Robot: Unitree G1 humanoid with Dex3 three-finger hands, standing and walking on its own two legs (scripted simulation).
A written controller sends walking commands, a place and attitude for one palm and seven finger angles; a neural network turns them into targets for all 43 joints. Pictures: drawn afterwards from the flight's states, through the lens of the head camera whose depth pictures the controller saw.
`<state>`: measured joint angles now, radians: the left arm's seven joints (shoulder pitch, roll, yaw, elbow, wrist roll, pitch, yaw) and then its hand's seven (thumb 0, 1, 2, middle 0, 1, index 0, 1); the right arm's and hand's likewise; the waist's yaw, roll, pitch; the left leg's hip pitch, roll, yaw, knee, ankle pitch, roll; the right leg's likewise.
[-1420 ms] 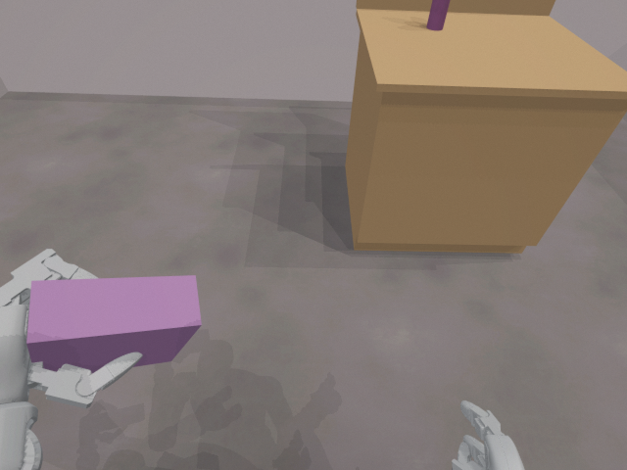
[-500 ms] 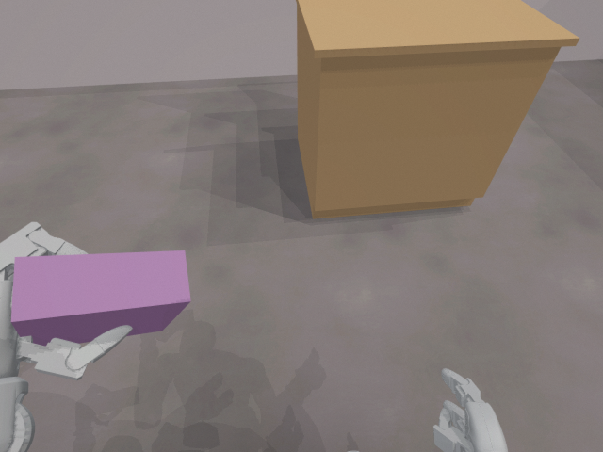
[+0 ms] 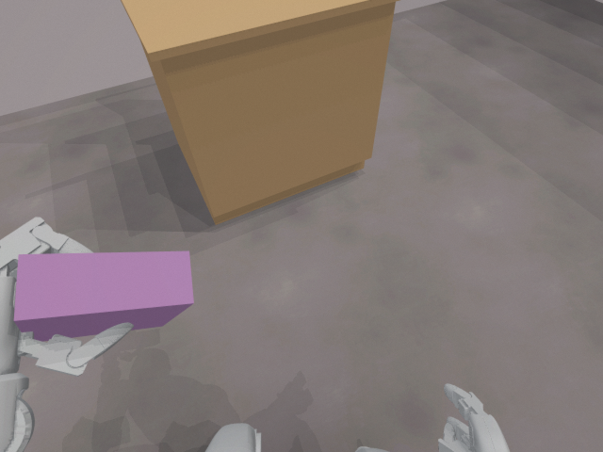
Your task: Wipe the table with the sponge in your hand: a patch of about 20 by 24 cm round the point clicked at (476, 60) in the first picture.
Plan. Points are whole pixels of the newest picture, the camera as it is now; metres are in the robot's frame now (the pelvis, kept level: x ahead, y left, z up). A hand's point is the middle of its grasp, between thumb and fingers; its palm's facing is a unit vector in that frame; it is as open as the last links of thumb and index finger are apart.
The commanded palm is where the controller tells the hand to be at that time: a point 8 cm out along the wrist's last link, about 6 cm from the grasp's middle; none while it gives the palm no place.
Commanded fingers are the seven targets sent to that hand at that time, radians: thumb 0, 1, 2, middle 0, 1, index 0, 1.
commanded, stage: walk to a spot facing it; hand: left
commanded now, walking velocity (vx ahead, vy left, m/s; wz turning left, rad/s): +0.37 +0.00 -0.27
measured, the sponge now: (131, 296) +0.24 +0.19 +0.15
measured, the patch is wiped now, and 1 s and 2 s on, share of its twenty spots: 0.00 0.00 0.00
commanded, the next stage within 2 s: turn to face it in 1.52 s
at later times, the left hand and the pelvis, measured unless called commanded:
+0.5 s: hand (152, 159) +0.40 +0.19 +0.19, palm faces +0.22 -0.88 -0.42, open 9.6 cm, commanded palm +0.35 +0.24 +0.20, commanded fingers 0.00 0.10 1.30 -1.20 -1.60 -1.20 -1.60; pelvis +0.14 +0.00 +0.03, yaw -12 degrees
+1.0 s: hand (238, 81) +0.55 +0.11 +0.20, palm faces +0.20 -0.87 -0.45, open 9.6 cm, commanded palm +0.52 +0.17 +0.20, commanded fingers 0.00 0.10 1.30 -1.20 -1.60 -1.20 -1.60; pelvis +0.30 -0.07 +0.02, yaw -13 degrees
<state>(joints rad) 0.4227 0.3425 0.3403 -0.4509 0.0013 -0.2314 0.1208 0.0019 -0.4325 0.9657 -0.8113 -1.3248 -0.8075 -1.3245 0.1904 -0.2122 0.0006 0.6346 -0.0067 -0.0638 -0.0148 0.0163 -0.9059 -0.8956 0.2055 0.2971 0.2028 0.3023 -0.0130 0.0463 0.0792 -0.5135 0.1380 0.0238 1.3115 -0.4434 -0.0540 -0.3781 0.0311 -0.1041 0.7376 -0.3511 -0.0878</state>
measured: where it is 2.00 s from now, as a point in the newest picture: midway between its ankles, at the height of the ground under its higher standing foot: (370, 340)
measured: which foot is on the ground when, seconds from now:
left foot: up 0.00-0.26, down 0.28-0.66, up 0.68-1.00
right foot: down 0.00-0.30, up 0.32-0.62, down 0.64-1.00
